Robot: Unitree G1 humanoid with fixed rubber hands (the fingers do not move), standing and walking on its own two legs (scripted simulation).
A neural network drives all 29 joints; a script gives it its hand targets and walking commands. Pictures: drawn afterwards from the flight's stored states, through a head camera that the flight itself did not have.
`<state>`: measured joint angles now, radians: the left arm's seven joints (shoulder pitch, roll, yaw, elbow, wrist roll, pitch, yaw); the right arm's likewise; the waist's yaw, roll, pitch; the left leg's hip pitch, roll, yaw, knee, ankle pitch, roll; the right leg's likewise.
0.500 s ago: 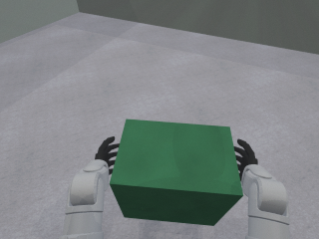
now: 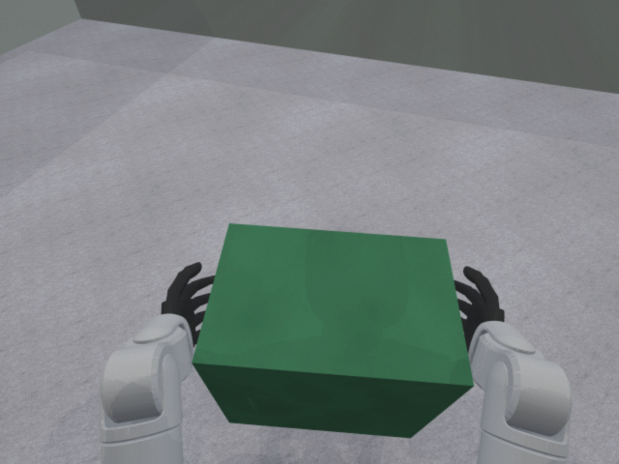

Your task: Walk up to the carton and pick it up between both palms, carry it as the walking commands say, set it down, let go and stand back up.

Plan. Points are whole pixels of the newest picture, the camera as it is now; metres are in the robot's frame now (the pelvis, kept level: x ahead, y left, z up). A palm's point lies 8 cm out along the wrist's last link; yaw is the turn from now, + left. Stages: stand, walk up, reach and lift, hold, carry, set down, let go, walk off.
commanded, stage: carry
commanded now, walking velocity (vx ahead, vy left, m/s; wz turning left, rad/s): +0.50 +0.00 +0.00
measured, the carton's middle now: (327, 339) +0.27 -0.01 +0.03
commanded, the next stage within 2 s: none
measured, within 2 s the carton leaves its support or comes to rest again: neither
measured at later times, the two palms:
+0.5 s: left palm (225, 162) +0.59 +0.17 +0.06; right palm (415, 160) +0.60 -0.18 +0.07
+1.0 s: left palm (261, 73) +0.94 +0.14 +0.07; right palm (402, 70) +0.96 -0.21 +0.08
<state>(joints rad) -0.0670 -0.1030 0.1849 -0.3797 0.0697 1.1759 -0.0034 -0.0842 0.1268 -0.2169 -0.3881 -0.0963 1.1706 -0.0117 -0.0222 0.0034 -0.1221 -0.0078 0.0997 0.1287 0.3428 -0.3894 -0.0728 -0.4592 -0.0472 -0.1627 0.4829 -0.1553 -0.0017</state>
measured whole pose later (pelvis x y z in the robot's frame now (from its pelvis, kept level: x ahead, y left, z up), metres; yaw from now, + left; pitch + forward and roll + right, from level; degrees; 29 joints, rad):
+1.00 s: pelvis +0.70 -0.05 -0.01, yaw +1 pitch +3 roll -2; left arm -0.04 -0.13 0.18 -0.42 0.08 1.15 0.00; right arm -0.06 0.11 -0.20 -0.40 -0.09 1.13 0.03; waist 0.03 0.03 -0.10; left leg 0.07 0.14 0.18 0.46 -0.43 -0.07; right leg -0.44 -0.02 -0.22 0.45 -0.02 -0.04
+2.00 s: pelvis +0.98 -0.06 +0.01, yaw +1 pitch +6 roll +2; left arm -0.05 -0.12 0.19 -0.39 0.07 1.15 0.00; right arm -0.05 0.12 -0.20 -0.38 -0.09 1.13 0.00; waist -0.01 -0.03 -0.10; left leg -0.27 0.05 0.15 0.52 -0.24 0.02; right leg -0.17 -0.07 -0.18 0.63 -0.30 0.01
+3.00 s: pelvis +0.99 -0.05 +0.00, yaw +0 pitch +3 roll +0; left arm -0.09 -0.09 0.18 -0.37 0.08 1.17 0.00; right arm -0.10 0.10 -0.20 -0.36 -0.09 1.15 -0.01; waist 0.01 -0.02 -0.05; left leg -0.30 0.03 0.12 0.58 -0.32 0.03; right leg -0.19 -0.06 -0.19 0.54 -0.38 0.00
